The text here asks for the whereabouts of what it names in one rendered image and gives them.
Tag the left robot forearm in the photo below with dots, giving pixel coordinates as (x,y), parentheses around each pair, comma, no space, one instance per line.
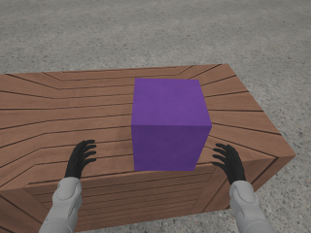
(66,201)

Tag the left robot hand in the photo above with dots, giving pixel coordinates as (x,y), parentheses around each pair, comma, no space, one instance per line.
(77,161)

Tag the right robot hand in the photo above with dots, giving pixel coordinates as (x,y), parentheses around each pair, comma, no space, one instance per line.
(232,163)

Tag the pedestal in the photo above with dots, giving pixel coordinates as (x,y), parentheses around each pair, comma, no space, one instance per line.
(44,115)

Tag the carton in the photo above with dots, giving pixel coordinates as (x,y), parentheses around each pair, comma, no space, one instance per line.
(170,124)

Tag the right robot forearm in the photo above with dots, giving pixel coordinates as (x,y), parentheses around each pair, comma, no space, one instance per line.
(246,206)

